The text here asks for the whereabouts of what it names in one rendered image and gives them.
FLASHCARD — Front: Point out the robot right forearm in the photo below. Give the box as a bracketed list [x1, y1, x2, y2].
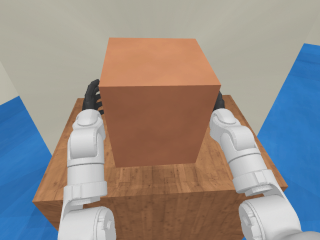
[209, 108, 301, 229]

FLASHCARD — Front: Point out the left robot upper arm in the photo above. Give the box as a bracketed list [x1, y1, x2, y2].
[58, 206, 117, 240]

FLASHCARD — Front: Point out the robot left forearm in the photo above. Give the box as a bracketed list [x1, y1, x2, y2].
[57, 109, 108, 240]

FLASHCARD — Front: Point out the left robot hand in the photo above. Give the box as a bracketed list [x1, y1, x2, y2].
[82, 79, 104, 115]

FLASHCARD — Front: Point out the right robot upper arm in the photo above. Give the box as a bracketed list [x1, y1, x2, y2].
[238, 194, 320, 240]

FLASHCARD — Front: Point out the pedestal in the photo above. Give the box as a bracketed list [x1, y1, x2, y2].
[32, 95, 288, 240]

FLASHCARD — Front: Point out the carton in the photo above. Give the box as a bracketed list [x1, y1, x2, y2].
[98, 37, 221, 168]

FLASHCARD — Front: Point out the right robot hand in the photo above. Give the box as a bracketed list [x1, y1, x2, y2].
[209, 91, 226, 121]

